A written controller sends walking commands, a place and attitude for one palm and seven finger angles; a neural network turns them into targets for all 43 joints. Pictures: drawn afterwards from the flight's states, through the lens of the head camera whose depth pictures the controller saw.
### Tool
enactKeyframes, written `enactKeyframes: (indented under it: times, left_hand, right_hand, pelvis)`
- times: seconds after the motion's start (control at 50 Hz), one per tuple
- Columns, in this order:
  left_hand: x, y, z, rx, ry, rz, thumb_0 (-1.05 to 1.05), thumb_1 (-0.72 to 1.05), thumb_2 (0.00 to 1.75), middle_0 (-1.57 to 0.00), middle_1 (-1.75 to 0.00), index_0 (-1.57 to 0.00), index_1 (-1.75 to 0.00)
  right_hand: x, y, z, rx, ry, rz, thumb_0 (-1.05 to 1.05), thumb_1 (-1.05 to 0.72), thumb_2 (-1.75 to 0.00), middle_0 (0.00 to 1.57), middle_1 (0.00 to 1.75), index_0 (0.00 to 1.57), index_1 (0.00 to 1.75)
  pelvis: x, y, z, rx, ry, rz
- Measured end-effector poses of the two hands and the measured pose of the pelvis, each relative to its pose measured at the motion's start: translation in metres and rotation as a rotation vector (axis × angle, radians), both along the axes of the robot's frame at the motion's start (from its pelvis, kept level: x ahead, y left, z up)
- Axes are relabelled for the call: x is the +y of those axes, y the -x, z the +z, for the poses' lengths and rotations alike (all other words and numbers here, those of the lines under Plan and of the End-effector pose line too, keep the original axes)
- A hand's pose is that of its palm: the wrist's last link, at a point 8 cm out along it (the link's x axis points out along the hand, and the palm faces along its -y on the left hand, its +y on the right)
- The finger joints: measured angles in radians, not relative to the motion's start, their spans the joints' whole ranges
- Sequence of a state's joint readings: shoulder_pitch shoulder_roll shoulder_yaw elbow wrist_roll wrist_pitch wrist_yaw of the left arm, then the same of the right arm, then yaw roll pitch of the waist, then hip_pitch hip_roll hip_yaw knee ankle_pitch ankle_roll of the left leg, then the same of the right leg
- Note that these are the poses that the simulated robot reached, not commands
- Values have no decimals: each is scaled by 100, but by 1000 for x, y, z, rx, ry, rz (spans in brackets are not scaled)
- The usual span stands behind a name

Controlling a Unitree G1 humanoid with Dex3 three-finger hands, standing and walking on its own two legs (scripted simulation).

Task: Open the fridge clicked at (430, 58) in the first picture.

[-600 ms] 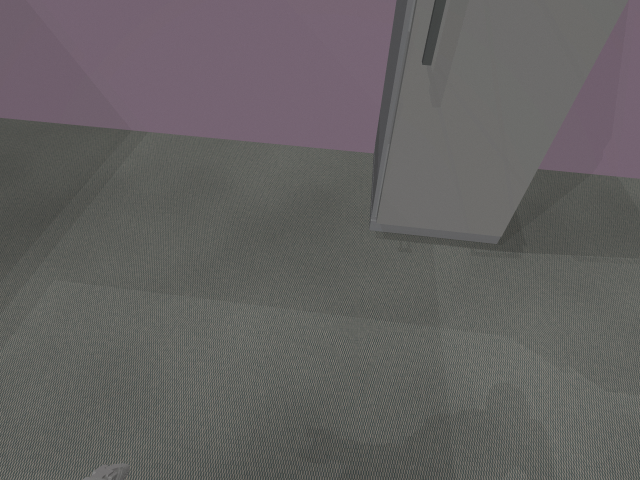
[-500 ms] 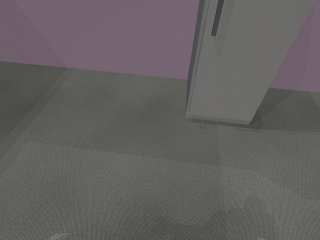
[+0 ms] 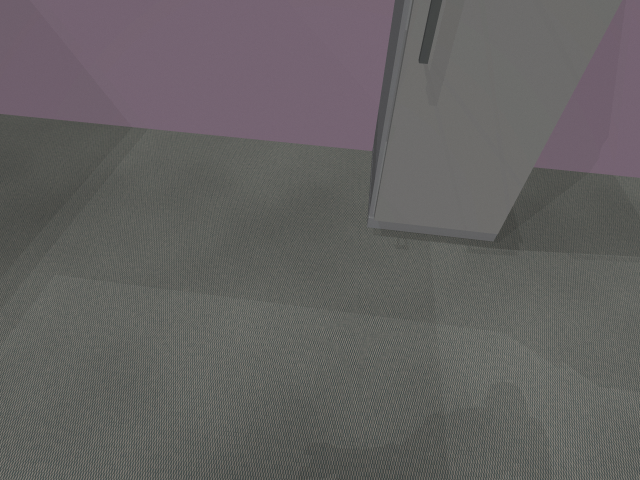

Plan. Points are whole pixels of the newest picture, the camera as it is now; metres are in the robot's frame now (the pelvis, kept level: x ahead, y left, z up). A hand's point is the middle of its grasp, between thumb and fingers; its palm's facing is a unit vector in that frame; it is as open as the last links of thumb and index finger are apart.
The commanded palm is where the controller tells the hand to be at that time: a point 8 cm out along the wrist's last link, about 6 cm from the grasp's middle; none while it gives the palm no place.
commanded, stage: stand and wait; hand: left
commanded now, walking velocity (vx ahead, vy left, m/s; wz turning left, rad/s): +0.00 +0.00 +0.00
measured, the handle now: out of the picture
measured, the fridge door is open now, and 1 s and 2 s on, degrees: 0 0 0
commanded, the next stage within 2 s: look at it before walking up in 0.22 s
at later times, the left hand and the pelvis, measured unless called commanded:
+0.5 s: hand out of the picture +0.08 +0.24 -0.16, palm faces -0.03 -0.94 -0.33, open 7.4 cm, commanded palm none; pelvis +0.00 -0.01 +0.00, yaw +0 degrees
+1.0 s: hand out of the picture +0.08 +0.24 -0.15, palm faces -0.02 -0.94 -0.33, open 7.4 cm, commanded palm none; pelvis +0.01 -0.01 +0.00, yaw +0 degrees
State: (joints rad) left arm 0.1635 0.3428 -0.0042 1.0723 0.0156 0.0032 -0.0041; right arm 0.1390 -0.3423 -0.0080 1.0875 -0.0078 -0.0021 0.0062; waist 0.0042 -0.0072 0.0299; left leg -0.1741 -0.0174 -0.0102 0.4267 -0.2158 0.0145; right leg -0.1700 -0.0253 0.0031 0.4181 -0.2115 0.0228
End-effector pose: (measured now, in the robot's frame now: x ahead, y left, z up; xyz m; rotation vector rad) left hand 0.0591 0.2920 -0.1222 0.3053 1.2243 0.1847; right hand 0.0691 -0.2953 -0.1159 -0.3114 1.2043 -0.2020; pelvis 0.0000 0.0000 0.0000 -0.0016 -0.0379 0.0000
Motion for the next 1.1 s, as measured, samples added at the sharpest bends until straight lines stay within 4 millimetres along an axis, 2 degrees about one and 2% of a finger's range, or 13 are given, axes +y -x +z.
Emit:
enactKeyframes:
  times: [0.2, 0.8, 1.02, 1.1]
  left_hand:
    - [-1, -5, 3, -10, -7, -5, 0, 90, 90, -20, -30, -20, -30]
    - [-8, -20, 4, -16, -1, -4, 0, 90, 90, -20, -30, -20, -30]
    - [-7, -20, 5, -5, -7, -3, 0, 90, 90, -20, -30, -20, -30]
    - [-14, -17, 0, 22, -3, -11, 0, 90, 90, -20, -30, -20, -30]
  right_hand:
    - [-2, 8, -3, 21, -10, -7, 1, -91, -89, 21, 30, 21, 30]
    - [-5, -23, 3, -16, -5, 10, 1, -91, -89, 21, 30, 21, 30]
    - [-6, -23, 1, -10, -6, 7, 1, -91, -89, 21, 30, 21, 30]
    - [0, -16, -4, -21, -15, -29, 1, -91, -89, 20, 30, 21, 30]
  pelvis:
    - [-3, 1, 1, 3, -1, 1]
    - [-7, -11, 3, 6, -2, -1]
    - [-8, -12, 3, 9, -2, -10]
    - [-8, -9, 0, 13, -4, -46]
